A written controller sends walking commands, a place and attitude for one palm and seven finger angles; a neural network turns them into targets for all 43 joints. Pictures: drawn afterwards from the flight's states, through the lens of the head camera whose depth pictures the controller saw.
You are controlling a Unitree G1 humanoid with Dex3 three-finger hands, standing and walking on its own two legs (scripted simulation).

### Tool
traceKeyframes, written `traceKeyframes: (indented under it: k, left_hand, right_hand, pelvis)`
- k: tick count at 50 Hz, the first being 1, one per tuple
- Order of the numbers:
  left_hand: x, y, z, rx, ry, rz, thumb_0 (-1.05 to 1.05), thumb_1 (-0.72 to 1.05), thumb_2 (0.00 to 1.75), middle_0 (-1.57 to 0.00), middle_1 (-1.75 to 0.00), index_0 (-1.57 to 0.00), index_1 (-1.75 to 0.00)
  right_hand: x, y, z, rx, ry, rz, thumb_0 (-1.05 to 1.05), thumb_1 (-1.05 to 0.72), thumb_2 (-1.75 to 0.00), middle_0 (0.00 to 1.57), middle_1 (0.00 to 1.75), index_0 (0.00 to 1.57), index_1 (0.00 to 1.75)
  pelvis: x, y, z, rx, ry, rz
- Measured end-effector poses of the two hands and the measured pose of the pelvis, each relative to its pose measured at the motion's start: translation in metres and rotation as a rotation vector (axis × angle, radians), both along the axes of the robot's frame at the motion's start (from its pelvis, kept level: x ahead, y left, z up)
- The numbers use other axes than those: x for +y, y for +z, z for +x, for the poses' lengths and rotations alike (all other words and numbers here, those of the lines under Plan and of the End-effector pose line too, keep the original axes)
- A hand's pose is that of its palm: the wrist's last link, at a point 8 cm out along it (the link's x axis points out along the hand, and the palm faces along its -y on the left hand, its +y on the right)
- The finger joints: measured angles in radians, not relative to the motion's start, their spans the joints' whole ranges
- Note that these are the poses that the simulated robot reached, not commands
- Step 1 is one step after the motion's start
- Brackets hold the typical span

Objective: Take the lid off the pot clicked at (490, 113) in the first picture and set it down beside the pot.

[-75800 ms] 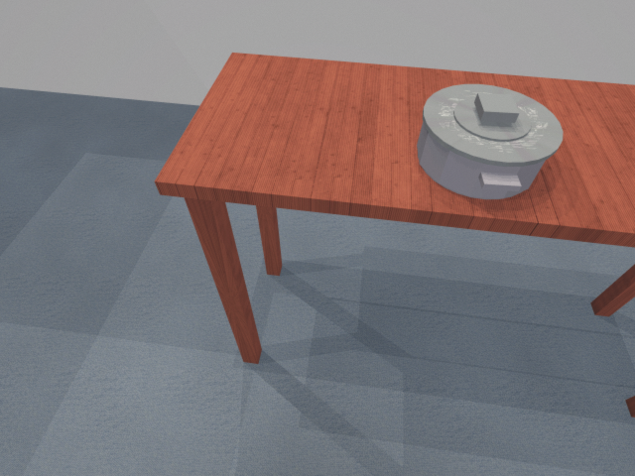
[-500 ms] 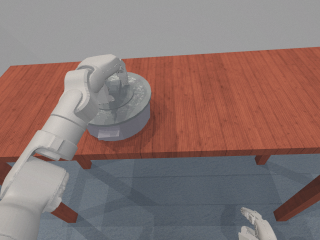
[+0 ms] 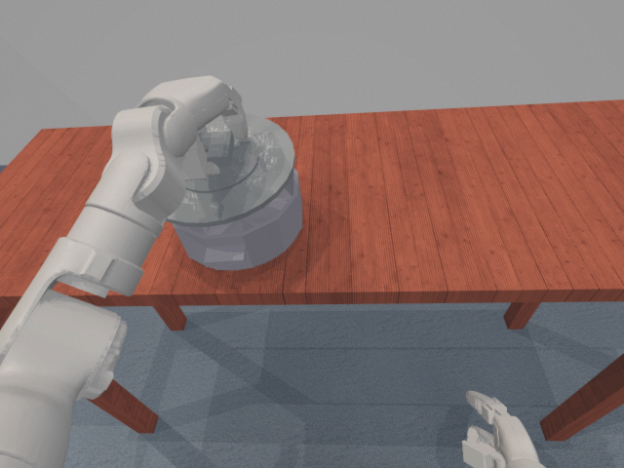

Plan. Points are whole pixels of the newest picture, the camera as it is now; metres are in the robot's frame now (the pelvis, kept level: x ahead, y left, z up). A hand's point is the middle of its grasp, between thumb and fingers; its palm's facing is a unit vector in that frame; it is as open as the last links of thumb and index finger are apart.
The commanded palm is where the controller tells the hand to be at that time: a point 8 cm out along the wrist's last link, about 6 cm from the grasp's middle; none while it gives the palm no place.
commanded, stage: lift the lid straight up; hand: left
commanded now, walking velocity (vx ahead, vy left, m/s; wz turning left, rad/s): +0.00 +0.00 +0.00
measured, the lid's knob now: (211, 149) +0.45 +0.15 +0.20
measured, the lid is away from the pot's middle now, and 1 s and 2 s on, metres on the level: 0.01 0.01 0.09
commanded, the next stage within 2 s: move the lid sideways beside the pot in 1.24 s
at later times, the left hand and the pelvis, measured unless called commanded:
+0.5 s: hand (193, 116) +0.43 +0.14 +0.26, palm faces -0.15 -0.06 -0.99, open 9.0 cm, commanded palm +0.40 +0.16 +0.34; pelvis -0.01 +0.01 +0.00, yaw +0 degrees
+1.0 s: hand (180, 73) +0.44 +0.14 +0.31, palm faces -0.07 -0.07 -0.99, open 9.0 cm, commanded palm +0.41 +0.15 +0.38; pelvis -0.01 +0.01 +0.00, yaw +0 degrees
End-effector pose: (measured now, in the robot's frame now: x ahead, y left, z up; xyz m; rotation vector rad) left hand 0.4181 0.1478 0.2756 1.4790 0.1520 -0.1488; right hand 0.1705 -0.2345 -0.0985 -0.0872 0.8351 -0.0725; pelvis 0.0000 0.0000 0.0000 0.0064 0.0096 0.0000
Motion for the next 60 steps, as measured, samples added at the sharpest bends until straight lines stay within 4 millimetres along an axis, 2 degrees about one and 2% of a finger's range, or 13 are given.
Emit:
traceKeyframes:
  k: [8, 18, 26, 50, 60]
  left_hand:
    - [0.000, 0.014, -0.002, -0.020, -0.002, 0.012, -0.01, -0.03, 1.09, -0.67, -0.72, -0.66, -0.74]
    - [0.007, 0.030, 0.002, -0.025, 0.036, 0.014, -0.01, -0.03, 1.09, -0.67, -0.72, -0.66, -0.74]
    - [-0.001, 0.044, 0.000, -0.051, -0.004, 0.015, -0.01, -0.03, 1.09, -0.67, -0.72, -0.66, -0.74]
    - [-0.001, 0.087, 0.002, -0.115, 0.045, 0.023, -0.01, -0.03, 1.09, -0.67, -0.72, -0.66, -0.74]
    - [-0.006, 0.091, 0.003, -0.112, 0.058, 0.031, -0.01, -0.03, 1.09, -0.67, -0.72, -0.66, -0.74]
  right_hand:
    - [0.005, 0.001, -0.005, -0.011, 0.005, -0.001, 0.01, -0.90, -0.90, 0.20, 0.30, 0.20, 0.30]
    - [0.005, -0.005, -0.023, 0.022, -0.015, -0.004, 0.01, -0.90, -0.90, 0.20, 0.30, 0.20, 0.30]
    - [0.004, -0.007, -0.031, 0.028, -0.022, -0.014, 0.01, -0.90, -0.90, 0.20, 0.30, 0.20, 0.30]
    - [0.006, -0.002, -0.020, -0.008, -0.012, -0.012, 0.01, -0.90, -0.90, 0.20, 0.30, 0.20, 0.30]
    - [0.007, -0.002, -0.015, -0.009, 0.002, -0.012, 0.01, -0.90, -0.90, 0.20, 0.30, 0.20, 0.30]
  pelvis:
    - [0.002, 0.000, -0.005, -0.003, 0.004, -0.002]
    - [0.005, 0.000, -0.008, -0.002, -0.002, -0.003]
    - [0.008, 0.000, -0.008, -0.006, 0.000, -0.004]
    - [0.008, 0.001, -0.006, 0.003, -0.004, 0.000]
    - [0.007, 0.001, -0.006, 0.008, 0.001, 0.001]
